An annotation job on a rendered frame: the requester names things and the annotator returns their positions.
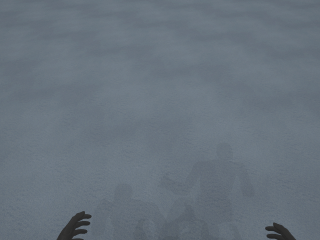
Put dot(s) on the robot right hand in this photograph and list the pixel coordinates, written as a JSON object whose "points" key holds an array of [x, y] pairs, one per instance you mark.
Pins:
{"points": [[285, 234]]}

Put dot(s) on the robot left hand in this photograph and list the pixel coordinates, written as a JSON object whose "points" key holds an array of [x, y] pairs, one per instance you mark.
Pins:
{"points": [[69, 231]]}

